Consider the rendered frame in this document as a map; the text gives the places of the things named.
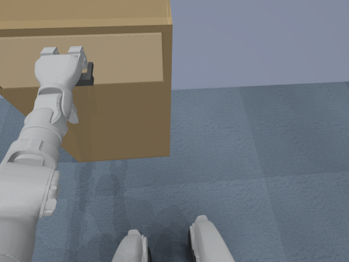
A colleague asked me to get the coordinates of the robot left forearm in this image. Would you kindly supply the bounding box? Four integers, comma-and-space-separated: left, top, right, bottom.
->
0, 84, 73, 172

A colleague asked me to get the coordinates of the left robot thigh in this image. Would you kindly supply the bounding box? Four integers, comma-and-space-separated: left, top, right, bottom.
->
111, 234, 148, 262

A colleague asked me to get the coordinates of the left robot hand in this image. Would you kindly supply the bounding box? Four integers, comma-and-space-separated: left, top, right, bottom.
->
34, 46, 88, 124

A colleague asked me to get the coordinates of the cabinet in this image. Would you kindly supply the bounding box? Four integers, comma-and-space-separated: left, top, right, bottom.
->
0, 0, 173, 163

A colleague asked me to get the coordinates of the robot left upper arm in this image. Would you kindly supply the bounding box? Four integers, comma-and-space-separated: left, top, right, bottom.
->
0, 162, 61, 262

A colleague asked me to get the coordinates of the right robot shin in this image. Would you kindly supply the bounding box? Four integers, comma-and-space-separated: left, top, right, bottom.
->
194, 215, 208, 262

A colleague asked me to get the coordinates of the drawer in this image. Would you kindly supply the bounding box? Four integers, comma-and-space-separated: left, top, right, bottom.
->
0, 32, 163, 88

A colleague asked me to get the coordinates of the handle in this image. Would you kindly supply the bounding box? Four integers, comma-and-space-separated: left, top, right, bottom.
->
75, 62, 94, 86

